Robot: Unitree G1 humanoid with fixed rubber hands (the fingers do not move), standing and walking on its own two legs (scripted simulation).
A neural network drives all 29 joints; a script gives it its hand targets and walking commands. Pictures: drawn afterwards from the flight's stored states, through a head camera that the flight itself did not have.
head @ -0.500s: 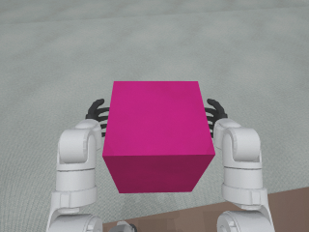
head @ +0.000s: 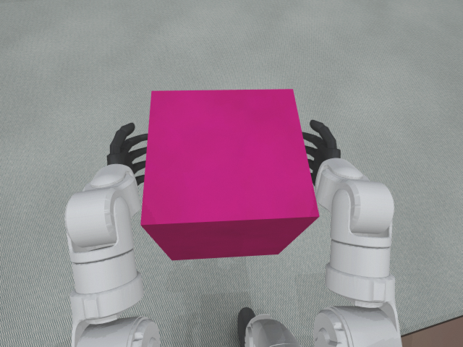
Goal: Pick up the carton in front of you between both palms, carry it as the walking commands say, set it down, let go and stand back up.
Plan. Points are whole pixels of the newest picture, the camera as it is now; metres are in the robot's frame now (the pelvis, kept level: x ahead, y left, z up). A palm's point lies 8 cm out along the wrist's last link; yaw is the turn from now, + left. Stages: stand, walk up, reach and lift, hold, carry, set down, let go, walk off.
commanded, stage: carry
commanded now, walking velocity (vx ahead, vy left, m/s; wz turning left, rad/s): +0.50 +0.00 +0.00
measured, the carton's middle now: (224, 185) +0.38 -0.02 +0.04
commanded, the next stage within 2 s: none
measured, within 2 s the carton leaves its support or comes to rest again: neither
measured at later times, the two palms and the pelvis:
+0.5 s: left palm (143, 76) +0.68 +0.13 +0.04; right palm (273, 73) +0.69 -0.17 +0.03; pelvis +0.33 -0.03 -0.05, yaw -2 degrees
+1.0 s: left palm out of the picture +0.98 +0.08 +0.08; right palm out of the picture +0.97 -0.22 +0.08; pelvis +0.64 -0.06 -0.04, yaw -2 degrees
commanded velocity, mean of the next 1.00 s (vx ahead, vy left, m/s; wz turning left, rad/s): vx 0.50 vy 0.00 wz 0.00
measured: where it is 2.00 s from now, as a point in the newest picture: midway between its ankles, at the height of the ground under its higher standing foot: (217, 139)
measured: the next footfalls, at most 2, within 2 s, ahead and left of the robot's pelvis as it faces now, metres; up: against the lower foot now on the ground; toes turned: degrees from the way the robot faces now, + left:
right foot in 0.06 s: +0.23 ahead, -0.08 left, -0.06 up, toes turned -5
left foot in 0.54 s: +0.54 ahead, +0.04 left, -0.06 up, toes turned +3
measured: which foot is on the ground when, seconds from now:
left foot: down 0.00-0.08, up 0.10-0.52, down 0.54-1.00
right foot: up 0.00-0.04, down 0.06-0.54, up 0.56-0.98, down 1.00-1.00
